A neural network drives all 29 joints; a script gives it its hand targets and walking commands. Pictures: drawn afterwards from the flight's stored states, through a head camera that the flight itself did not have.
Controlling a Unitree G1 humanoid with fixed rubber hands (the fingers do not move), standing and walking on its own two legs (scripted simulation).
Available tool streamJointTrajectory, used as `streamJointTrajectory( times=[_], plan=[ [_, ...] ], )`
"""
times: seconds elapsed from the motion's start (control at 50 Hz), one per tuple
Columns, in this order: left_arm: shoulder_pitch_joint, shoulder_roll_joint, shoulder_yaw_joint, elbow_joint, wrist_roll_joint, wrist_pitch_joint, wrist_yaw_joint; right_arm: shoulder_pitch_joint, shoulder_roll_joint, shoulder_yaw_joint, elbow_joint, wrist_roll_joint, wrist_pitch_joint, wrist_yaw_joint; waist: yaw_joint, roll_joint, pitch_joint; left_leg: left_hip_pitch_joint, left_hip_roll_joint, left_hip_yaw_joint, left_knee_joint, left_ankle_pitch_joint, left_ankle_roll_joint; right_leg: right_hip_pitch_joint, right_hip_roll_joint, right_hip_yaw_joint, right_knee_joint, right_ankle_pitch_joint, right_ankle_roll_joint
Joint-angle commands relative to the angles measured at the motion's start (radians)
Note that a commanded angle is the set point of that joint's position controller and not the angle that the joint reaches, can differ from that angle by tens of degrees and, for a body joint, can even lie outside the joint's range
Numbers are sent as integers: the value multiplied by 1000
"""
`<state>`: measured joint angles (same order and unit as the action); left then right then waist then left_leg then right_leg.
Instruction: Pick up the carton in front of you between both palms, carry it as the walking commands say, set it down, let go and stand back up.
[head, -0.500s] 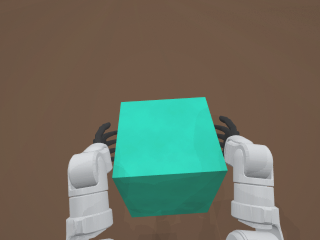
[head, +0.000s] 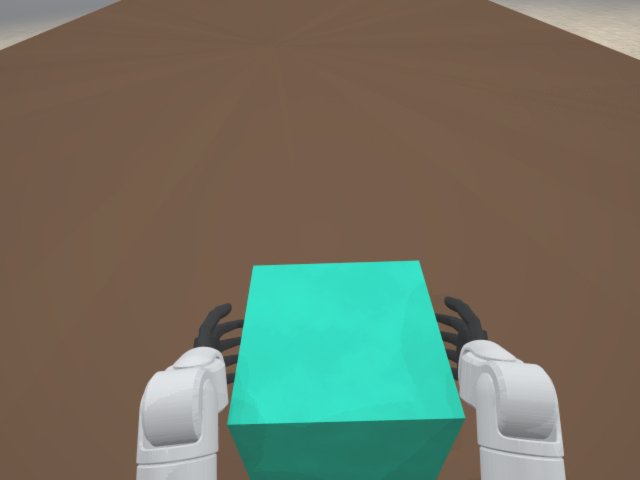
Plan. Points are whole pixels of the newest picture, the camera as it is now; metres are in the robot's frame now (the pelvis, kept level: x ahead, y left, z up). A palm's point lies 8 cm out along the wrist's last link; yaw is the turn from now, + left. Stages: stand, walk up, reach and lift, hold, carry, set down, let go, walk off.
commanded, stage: carry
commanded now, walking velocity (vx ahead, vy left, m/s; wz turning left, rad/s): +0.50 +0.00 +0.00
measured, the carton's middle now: (339, 387) +0.27 +0.00 +0.02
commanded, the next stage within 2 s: none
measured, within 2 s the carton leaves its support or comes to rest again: neither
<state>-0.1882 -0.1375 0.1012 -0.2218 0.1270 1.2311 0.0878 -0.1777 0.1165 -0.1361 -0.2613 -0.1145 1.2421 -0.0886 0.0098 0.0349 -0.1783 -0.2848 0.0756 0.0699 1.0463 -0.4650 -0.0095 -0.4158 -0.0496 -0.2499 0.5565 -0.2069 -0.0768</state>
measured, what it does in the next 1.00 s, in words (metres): walks ahead: left foot, then right foot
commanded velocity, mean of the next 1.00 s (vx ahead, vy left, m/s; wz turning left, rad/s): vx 0.50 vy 0.00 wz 0.00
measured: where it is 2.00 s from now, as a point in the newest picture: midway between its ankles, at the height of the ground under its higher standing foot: (321, 286)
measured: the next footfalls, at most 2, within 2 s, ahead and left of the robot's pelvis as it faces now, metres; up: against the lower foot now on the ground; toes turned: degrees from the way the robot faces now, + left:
left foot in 0.34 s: +0.38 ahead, +0.13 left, +0.00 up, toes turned +11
right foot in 0.80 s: +0.69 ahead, -0.10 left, +0.00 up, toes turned -14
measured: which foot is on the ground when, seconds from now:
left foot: up 0.00-0.32, down 0.34-0.84, up 0.86-1.00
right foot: down 0.00-0.38, up 0.40-0.78, down 0.80-1.00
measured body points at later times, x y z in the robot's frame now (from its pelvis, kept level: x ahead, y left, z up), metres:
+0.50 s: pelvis +0.30 +0.05 +0.01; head +0.30 +0.06 +0.46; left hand +0.59 +0.18 +0.07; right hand +0.57 -0.12 +0.08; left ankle +0.34 +0.13 -0.73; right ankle +0.20 -0.08 -0.64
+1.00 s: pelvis +0.63 -0.01 +0.02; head +0.64 -0.03 +0.47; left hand +0.90 +0.14 +0.08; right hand +0.91 -0.16 +0.08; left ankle +0.57 +0.13 -0.64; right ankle +0.65 -0.09 -0.73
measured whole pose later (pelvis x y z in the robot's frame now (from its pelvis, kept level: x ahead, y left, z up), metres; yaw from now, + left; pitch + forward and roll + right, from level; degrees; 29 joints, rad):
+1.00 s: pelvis +0.63 -0.01 +0.02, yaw +1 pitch +4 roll +1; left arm -0.15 -0.13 0.10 -0.32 0.11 1.20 0.09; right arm -0.16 0.13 -0.11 -0.33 -0.12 1.21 -0.09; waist 0.02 0.02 -0.06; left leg -0.50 0.10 0.07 1.11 -0.30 0.01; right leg -0.29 -0.06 -0.25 0.39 -0.18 -0.06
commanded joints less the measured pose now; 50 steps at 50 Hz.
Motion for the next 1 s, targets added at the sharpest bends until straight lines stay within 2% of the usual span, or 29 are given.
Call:
streamJointTrajectory(
  times=[0.0, 0.04, 0.1, 0.18, 0.26, 0.28, 0.32, 0.34, 0.36, 0.38, 0.4, 0.42, 0.44, 0.46, 0.48, 0.52, 0.6, 0.7, 0.74, 0.76, 0.78, 0.8, 0.82, 0.84, 0.86, 0.9, 0.92, 0.94, 0.98],
  plan=[
    [-495, -941, -685, -104, -428, -12, -259, -511, 941, 731, -47, 421, -7, 269, 7, -81, -166, -407, 65, -74, 154, 100, 31, 439, -328, 501, -336, 23, -90],
    [-512, -966, -709, -122, -443, -28, -264, -496, 954, 739, -56, 406, -26, 262, 3, -103, -157, -338, 62, -39, 1, 169, 23, 361, -287, 368, -384, -67, -48],
    [-473, -943, -717, -131, -452, -36, -268, -436, 962, 736, -49, 383, -42, 251, 4, -144, -131, -313, 50, 9, -205, 231, 4, 350, -263, 277, -430, -70, -55],
    [-442, -895, -716, -169, -449, -30, -267, -398, 927, 728, -80, 372, -40, 240, 7, -159, -83, -277, 12, 84, -447, 334, 1, 391, -220, 172, -403, 74, -38],
    [-400, -852, -700, -152, -422, -11, -259, -390, 883, 724, -87, 377, -16, 244, 13, -185, -41, -224, -3, 127, -551, 398, 12, 429, -209, 129, -346, 168, -12],
    [-399, -846, -698, -147, -418, -7, -258, -390, 876, 721, -83, 379, -11, 246, 11, -184, -39, -183, -11, 149, -572, 384, 17, 429, -206, 116, -306, 184, -2],
    [-403, -840, -699, -139, -413, 0, -255, -371, 866, 709, -61, 381, -5, 252, -11, -124, -97, 81, -66, 219, -611, 311, 32, 333, -146, 26, -73, 292, 38],
    [-405, -829, -698, -133, -410, 4, -253, -356, 859, 699, -48, 377, -3, 254, -34, -57, -152, 288, 26, 79, -627, 244, 52, 183, -115, 13, 124, 231, 76],
    [-438, -833, -715, -163, -422, 14, -252, -362, 851, 685, -24, 364, -11, 259, -44, 223, -227, 497, 279, -378, -743, 113, 186, -101, -5, 26, 442, 28, 134],
    [-458, -841, -716, -158, -424, 15, -255, -359, 881, 689, -9, 376, -15, 261, -40, 304, -212, 564, 353, -560, -830, 249, 243, -306, 46, 110, 606, -290, 128],
    [-469, -875, -723, -147, -427, 5, -259, -388, 909, 699, -37, 392, -22, 264, -34, 205, -202, 539, 350, -478, -796, 376, 241, -350, -11, 196, 707, -294, 100],
    [-474, -901, -720, -152, -430, -8, -261, -405, 948, 715, -51, 403, -29, 267, -36, 112, -214, 491, 328, -391, -768, 457, 225, -344, -47, 224, 725, -258, 79],
    [-472, -926, -725, -153, -427, -21, -261, -427, 974, 725, -71, 413, -39, 270, -31, 27, -203, 425, 309, -310, -777, 457, 184, -316, -83, 244, 663, -190, 69],
    [-463, -945, -731, -152, -424, -32, -258, -442, 991, 736, -85, 422, -48, 272, -25, 16, -194, 357, 289, -235, -805, 408, 150, -268, -99, 245, 583, -135, 69],
    [-454, -964, -733, -152, -421, -41, -254, -446, 994, 743, -95, 431, -54, 274, -24, 45, -192, 324, 268, -177, -831, 369, 134, -235, -90, 222, 523, -95, 74],
    [-413, -968, -733, -154, -407, -55, -244, -421, 982, 753, -110, 440, -61, 280, -23, 87, -171, 303, 244, -105, -870, 344, 135, -221, -80, 187, 420, -44, 89],
    [-374, -933, -733, -183, -387, -58, -229, -385, 930, 754, -140, 442, -61, 284, -23, 93, -103, 332, 198, 6, -883, 441, 135, -225, -61, 122, 151, 69, 105],
    [-373, -857, -724, -211, -400, -20, -231, -347, 855, 727, -141, 407, -32, 268, -31, 122, -19, 354, 178, 81, -854, 554, 105, -144, -24, 47, -37, 175, 75],
    [-381, -834, -713, -204, -405, -5, -237, -350, 837, 719, -130, 397, -20, 263, -28, 128, -9, 360, 177, 105, -791, 616, 88, -69, -13, 24, -72, 161, 62],
    [-377, -828, -706, -193, -406, 1, -240, -362, 830, 719, -127, 395, -14, 262, -16, 115, -28, 336, 161, 140, -699, 678, 73, 36, 14, -12, -102, 135, 56],
    [-368, -824, -697, -177, -406, 5, -243, -369, 823, 720, -125, 391, -7, 260, -3, 77, -76, 268, 117, 185, -540, 724, 51, 211, 57, -51, -113, 70, 52],
    [-360, -820, -687, -162, -405, 8, -245, -379, 805, 718, -124, 388, -2, 259, 20, -1, -141, 114, 91, 182, -326, 600, 19, 425, -29, 69, -116, 18, 50],
    [-374, -804, -671, -133, -392, 1, -250, -419, 820, 733, -148, 399, 9, 257, 23, -281, -230, -182, -24, 149, 4, 358, -40, 645, -310, 559, -238, -156, -86],
    [-358, -840, -677, -113, -403, -3, -253, -434, 828, 738, -145, 402, 10, 259, 19, -368, -218, -363, -82, 44, 174, 2, -31, 684, -384, 757, -345, -3, -141],
    [-390, -869, -685, -142, -419, -8, -257, -449, 868, 747, -127, 408, 1, 261, 14, -284, -209, -405, -24, -37, 268, 2, 3, 665, -371, 649, -314, 139, -132],
    [-437, -938, -705, -170, -437, -25, -263, -463, 924, 758, -132, 412, -22, 264, 9, -101, -199, -391, 51, -72, 218, 104, 31, 548, -322, 465, -286, 257, -78],
    [-454, -951, -709, -182, -441, -32, -264, -459, 957, 761, -126, 413, -31, 262, 3, -95, -195, -349, 72, -73, 141, 157, 29, 488, -301, 395, -309, 213, -43],
    [-453, -960, -714, -189, -446, -37, -266, -445, 969, 761, -125, 408, -40, 258, 1, -118, -197, -319, 65, -49, 92, 190, 26, 459, -285, 341, -328, 178, -27],
    [-424, -954, -716, -194, -451, -42, -272, -406, 973, 763, -121, 393, -53, 248, 3, -154, -177, -317, 53, -14, -13, 228, 14, 442, -264, 274, -370, 126, -27]
  ],
)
